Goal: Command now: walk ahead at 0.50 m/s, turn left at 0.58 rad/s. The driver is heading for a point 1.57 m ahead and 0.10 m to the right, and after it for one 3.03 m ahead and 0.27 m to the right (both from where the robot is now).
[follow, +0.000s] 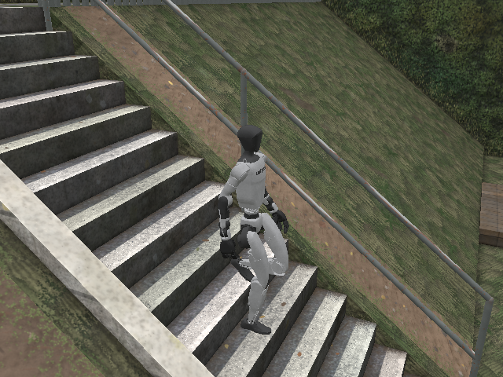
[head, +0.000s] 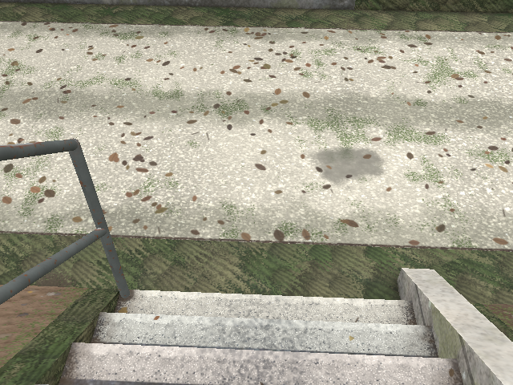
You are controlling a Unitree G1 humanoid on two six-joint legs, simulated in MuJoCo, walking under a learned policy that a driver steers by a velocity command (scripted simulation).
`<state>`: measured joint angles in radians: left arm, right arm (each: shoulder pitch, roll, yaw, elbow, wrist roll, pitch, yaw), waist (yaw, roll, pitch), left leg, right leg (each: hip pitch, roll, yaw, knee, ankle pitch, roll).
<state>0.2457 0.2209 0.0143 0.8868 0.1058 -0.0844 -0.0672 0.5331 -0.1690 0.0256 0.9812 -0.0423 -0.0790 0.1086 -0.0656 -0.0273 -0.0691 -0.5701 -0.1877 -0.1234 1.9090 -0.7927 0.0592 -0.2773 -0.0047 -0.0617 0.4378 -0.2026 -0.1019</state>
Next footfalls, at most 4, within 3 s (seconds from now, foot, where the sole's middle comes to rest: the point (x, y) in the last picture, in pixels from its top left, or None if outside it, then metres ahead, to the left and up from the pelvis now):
0.52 left None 0.34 0.18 -0.97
1.00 right None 0.59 -0.04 -1.16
1.48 left None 0.63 0.19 -1.16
2.08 right None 0.64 -0.07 -1.16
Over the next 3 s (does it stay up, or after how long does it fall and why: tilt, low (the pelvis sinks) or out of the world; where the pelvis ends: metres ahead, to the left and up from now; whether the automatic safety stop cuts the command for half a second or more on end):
stays up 0.99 -0.15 -0.76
